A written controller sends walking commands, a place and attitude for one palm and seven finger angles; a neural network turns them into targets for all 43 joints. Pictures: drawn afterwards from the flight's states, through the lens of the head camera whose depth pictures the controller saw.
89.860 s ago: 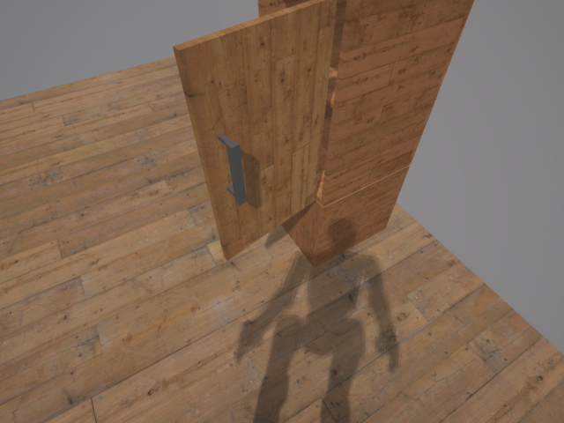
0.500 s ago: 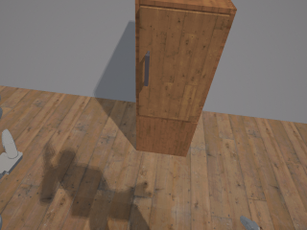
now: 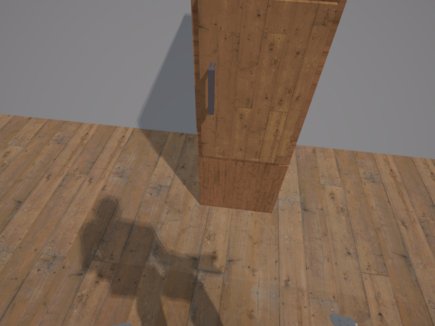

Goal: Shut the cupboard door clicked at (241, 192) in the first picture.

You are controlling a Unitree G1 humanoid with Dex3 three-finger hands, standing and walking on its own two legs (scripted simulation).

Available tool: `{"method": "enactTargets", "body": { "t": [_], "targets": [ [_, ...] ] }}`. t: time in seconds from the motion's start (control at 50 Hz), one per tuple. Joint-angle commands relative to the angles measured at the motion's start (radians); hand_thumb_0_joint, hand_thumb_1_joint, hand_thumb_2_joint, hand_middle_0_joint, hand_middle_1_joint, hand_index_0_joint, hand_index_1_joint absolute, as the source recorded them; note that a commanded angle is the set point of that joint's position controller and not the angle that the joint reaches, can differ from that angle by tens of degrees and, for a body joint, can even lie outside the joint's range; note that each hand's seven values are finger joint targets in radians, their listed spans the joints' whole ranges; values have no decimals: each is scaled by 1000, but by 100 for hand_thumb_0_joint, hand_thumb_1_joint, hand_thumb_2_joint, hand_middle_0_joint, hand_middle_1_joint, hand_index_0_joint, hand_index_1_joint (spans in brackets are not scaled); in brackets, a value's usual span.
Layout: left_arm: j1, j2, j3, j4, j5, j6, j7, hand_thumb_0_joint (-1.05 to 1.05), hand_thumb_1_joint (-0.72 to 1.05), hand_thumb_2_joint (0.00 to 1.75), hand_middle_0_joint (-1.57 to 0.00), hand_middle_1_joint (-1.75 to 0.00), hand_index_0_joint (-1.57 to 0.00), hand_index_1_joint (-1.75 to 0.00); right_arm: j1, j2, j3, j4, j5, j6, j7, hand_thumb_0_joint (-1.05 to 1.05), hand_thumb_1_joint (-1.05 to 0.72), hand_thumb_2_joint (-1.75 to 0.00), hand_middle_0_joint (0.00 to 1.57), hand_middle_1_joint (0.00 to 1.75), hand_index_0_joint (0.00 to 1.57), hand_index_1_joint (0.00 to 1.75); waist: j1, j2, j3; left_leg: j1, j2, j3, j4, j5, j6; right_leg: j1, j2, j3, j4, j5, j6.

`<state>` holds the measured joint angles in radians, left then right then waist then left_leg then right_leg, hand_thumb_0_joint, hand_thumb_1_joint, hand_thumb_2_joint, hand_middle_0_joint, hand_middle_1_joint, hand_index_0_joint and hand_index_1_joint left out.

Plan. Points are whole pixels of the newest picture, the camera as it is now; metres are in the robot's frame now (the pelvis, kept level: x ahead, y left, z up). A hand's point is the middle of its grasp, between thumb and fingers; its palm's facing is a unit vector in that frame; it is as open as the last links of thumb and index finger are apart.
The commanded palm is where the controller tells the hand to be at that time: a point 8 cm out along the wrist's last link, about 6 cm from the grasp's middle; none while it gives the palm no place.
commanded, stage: let the arm hang, fingers relaxed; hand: left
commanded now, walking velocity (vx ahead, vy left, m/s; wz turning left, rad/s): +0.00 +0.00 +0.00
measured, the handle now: (212, 89) +0.78 +0.04 +0.01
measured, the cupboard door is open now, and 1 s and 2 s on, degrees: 0 0 0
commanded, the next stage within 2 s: look to check the result in 0.84 s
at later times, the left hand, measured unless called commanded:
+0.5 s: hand out of the picture -0.05 +0.19 -0.16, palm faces +0.02 -0.98 -0.19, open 7.3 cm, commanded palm none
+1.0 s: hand out of the picture -0.04 +0.19 -0.16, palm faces +0.02 -0.99 -0.16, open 7.4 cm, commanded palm none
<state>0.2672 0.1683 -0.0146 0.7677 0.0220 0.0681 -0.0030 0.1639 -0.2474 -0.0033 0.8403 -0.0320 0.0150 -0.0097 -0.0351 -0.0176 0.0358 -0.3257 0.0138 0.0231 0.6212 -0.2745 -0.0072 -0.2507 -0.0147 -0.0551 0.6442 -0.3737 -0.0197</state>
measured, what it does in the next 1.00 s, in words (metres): stands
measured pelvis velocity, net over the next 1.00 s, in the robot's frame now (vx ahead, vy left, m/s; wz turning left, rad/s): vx -0.01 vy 0.03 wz -0.02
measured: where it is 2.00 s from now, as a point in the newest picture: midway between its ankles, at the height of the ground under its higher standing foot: outside the picture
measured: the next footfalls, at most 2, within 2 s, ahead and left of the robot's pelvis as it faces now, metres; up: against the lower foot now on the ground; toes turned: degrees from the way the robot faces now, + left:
none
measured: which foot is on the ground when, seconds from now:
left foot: down 0.00-1.00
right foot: down 0.00-1.00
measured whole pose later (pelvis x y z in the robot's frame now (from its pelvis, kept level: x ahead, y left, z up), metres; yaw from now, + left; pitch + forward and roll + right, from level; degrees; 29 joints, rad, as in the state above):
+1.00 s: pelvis -0.01 +0.03 +0.02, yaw -1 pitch -2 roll +0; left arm 0.35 0.12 0.01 1.15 0.02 0.00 0.03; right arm 0.34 -0.12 -0.01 1.11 -0.02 0.01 -0.03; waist -0.01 0.00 0.03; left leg -0.23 0.00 0.06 0.43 -0.16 0.03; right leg -0.16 -0.02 -0.03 0.42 -0.23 0.02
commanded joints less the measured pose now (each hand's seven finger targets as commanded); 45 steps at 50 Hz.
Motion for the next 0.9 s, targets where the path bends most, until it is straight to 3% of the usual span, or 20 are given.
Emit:
{"method": "enactTargets", "body": {
  "t": [0.0,0.02,0.08,0.16,0.32,0.56,0.74,0.88],
  "targets": [
    [32,169,58,68,-9,-58,20,0,90,90,-20,-30,-20,-30,6,-80,-9,25,7,-13,-15,0,-90,-90,20,30,20,30,39,162,-70,77,87,-97,-185,214,37,66,-73,114,-228,191,-21],
    [46,138,74,88,-1,-59,23,0,90,90,-20,-30,-20,-30,16,-70,-15,31,3,-11,-18,0,-90,-90,20,30,20,30,40,167,-52,71,86,-100,-197,164,38,69,-70,105,-258,164,-24],
    [50,138,57,175,-8,-63,18,0,90,90,-20,-30,-20,-30,52,-54,-13,91,7,-8,-20,0,-90,-90,20,30,20,30,33,174,-25,82,81,-90,-234,89,31,67,-79,116,-312,147,-35],
    [69,127,43,260,-11,-67,19,0,90,90,-20,-30,-20,-30,106,-53,-14,152,15,-9,-25,0,-90,-90,20,30,20,30,29,65,-11,125,91,-88,-261,103,33,62,-78,107,-343,153,-28],
    [123,99,31,351,-11,-67,29,0,90,90,-20,-30,-20,-30,178,-25,-11,229,21,-9,-28,0,-90,-90,20,30,20,30,30,-9,48,127,89,-75,-306,52,38,32,-72,98,-352,108,-19],
    [165,53,35,368,-6,-66,39,0,90,90,-20,-30,-20,-30,233,32,-13,262,16,-10,-28,0,-90,-90,20,30,20,30,31,23,91,72,77,-81,-335,-41,42,0,-68,95,-324,73,-14],
    [172,36,41,363,-3,-67,39,0,90,90,-20,-30,-20,-30,242,38,-19,253,15,-12,-29,0,-90,-90,20,30,20,30,32,41,109,47,75,-91,-343,-82,42,-16,-63,93,-320,65,-12],
    [166,41,40,360,-5,-74,39,0,90,90,-20,-30,-20,-30,243,36,-18,249,17,-16,-29,0,-90,-90,20,30,20,30,28,17,68,89,72,-76,-312,4,41,-4,-71,98,-322,106,-13]
  ]
}}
